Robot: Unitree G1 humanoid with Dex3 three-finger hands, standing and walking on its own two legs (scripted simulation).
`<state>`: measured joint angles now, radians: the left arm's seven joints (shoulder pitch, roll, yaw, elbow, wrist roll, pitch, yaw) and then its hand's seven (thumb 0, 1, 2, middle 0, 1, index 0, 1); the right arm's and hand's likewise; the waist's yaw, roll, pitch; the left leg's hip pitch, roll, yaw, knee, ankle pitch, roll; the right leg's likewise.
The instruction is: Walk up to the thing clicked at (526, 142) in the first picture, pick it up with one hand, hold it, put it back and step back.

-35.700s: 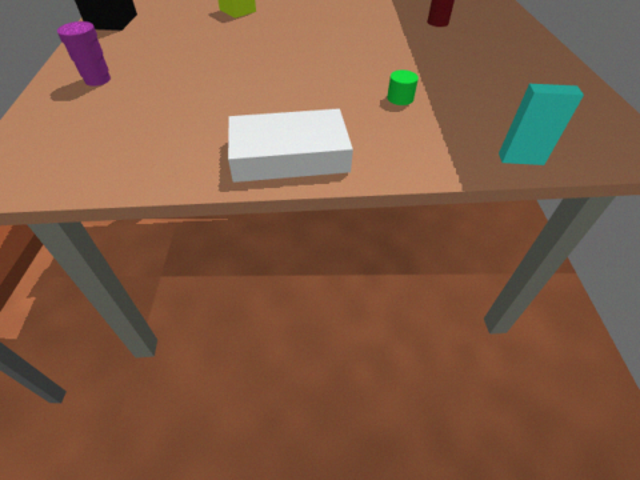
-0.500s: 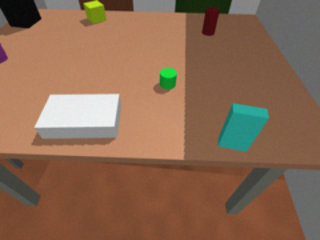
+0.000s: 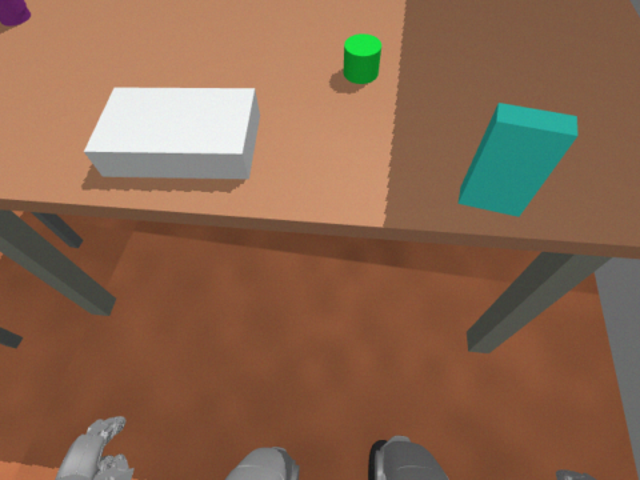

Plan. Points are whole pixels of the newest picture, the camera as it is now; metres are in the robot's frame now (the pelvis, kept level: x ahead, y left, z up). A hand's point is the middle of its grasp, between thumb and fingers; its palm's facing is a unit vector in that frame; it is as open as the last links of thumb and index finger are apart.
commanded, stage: step back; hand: right
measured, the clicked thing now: (509, 165) +0.47 -0.22 +0.08
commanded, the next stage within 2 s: none
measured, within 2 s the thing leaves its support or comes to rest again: neither
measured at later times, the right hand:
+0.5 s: hand out of the picture +0.01 -0.26 -0.15, palm faces +0.06 +0.93 -0.37, open 7.4 cm
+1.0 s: hand out of the picture -0.16 -0.23 -0.13, palm faces +0.02 +0.90 -0.43, open 7.4 cm
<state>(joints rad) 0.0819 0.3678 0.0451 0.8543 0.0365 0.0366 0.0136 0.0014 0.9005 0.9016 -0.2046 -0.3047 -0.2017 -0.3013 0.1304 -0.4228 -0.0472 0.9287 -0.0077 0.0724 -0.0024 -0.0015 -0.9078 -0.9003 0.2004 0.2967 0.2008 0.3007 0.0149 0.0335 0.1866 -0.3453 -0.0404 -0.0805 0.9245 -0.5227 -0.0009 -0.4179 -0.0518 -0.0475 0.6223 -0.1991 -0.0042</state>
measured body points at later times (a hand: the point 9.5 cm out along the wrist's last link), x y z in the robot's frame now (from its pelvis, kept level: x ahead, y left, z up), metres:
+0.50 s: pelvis -0.10 +0.01 +0.00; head -0.04 -0.01 +0.44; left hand +0.00 +0.31 -0.11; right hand +0.01 -0.31 -0.12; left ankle -0.07 +0.14 -0.70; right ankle -0.12 -0.10 -0.72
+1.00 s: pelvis -0.24 +0.04 +0.01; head -0.17 +0.05 +0.45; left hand -0.11 +0.35 -0.12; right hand -0.16 -0.28 -0.10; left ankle -0.17 +0.16 -0.72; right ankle -0.28 -0.10 -0.64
